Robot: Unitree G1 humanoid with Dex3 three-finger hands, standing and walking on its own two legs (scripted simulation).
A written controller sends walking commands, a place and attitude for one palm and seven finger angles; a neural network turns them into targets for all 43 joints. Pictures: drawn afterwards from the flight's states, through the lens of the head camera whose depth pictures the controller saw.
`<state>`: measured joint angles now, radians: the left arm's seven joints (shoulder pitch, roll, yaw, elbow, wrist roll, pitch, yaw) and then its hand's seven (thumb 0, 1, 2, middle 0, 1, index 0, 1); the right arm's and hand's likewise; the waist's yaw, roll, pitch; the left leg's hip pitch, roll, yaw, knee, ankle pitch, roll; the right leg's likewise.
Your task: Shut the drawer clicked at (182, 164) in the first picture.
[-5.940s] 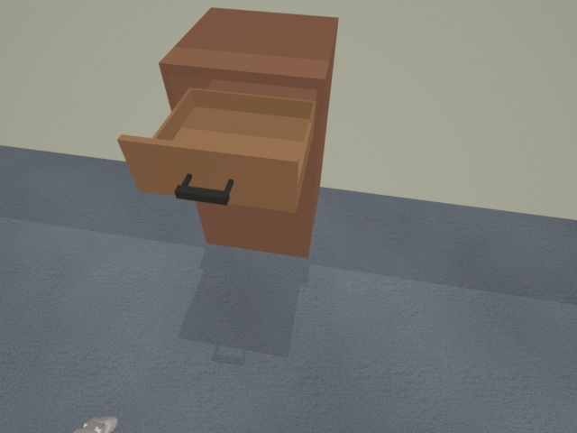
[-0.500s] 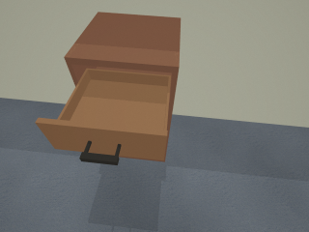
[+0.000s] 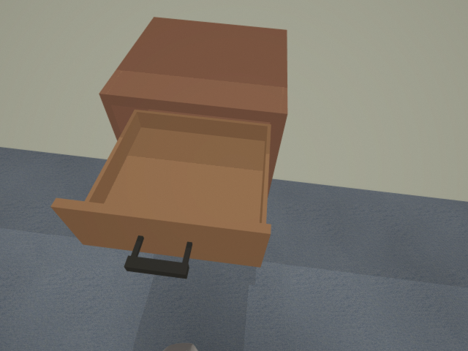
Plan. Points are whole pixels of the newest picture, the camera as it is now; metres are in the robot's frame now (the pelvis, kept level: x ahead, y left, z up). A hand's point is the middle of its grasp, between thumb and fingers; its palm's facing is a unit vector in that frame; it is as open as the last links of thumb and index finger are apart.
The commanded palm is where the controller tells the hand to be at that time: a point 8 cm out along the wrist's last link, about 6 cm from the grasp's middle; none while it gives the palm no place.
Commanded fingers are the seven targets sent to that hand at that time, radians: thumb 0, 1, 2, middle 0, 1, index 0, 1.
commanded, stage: come to a stop and stand still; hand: left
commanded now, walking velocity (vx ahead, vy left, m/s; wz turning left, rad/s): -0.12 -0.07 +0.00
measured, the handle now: (160, 255) +0.29 +0.17 -0.06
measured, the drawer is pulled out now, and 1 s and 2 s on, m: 0.30 0.30 0.30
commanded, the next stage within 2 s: look again from close up in 1.02 s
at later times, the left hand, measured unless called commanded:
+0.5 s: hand out of the picture +0.07 +0.18 -0.16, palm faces +0.01 -0.98 -0.22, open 7.3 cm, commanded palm none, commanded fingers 0.00 0.90 0.90 -0.20 -0.30 -0.20 -0.30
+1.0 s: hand out of the picture +0.03 +0.19 -0.16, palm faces +0.02 -0.98 -0.18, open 7.4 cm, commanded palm none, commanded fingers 0.00 0.90 0.90 -0.20 -0.30 -0.20 -0.30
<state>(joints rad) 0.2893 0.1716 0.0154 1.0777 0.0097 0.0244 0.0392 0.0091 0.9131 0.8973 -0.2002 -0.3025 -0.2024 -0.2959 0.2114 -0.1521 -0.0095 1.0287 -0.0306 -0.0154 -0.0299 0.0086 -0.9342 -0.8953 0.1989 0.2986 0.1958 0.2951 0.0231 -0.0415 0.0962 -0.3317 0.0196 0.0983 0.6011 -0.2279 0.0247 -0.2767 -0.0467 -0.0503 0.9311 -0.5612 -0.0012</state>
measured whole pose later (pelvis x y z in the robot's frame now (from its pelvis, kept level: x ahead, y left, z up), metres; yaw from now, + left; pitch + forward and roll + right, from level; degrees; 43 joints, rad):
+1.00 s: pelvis +0.03 +0.02 +0.01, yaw +0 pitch -1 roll +0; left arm 0.33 0.17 -0.03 1.03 0.01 0.00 0.04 0.01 0.91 0.90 -0.20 -0.30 -0.20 -0.30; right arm 0.29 -0.16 0.02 1.08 -0.01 -0.02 -0.02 0.01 -0.93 -0.90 0.20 0.30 0.20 0.30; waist 0.01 -0.03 0.02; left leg -0.21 -0.02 0.07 0.47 -0.25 0.05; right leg -0.13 -0.04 -0.07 0.46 -0.31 0.01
